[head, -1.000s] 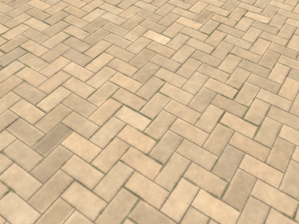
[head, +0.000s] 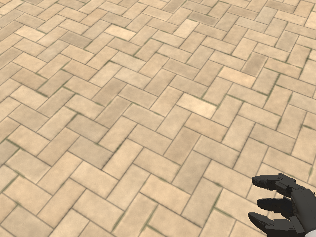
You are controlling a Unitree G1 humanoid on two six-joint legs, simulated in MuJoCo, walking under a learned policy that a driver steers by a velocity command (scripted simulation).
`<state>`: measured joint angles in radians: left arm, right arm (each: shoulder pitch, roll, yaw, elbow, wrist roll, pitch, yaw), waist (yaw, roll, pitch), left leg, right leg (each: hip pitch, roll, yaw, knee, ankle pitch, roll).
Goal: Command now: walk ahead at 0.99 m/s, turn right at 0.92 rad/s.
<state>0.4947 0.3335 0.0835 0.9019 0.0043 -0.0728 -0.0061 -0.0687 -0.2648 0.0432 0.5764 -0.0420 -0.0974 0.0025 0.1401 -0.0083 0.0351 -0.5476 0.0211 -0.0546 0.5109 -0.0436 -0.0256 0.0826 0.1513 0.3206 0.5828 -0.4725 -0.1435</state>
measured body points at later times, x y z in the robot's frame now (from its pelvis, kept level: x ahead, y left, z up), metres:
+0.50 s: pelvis +0.45 -0.06 +0.01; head +0.48 -0.07 +0.45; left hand +0.72 +0.11 -0.08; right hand +0.32 -0.27 -0.13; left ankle +0.26 +0.15 -0.59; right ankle +0.50 -0.13 -0.71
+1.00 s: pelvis +0.80 -0.10 +0.01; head +0.85 -0.09 +0.46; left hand +1.01 +0.16 -0.06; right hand +0.96 -0.37 -0.09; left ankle +0.89 -0.07 -0.71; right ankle +0.82 -0.28 -0.62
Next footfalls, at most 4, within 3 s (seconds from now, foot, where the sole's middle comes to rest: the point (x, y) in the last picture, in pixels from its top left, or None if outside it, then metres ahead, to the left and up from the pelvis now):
0.42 right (222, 216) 0.54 -0.15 -0.75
0.82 left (207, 135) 0.93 -0.07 -0.75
1.32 right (233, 111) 1.10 -0.20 -0.75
1.76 left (201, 147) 0.86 -0.04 -0.75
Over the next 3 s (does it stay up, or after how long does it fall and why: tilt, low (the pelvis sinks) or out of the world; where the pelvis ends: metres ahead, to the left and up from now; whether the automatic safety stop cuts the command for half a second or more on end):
stays up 1.02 -0.14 0.03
